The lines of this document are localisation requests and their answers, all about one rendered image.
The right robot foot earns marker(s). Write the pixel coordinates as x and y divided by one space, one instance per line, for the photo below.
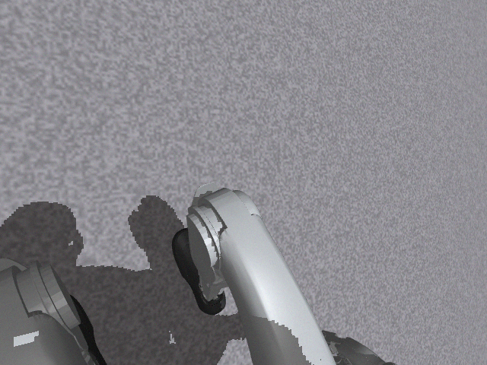
188 270

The right robot hand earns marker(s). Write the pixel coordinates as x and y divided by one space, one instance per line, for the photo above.
350 351

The left robot foot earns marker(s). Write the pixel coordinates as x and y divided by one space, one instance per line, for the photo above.
88 333

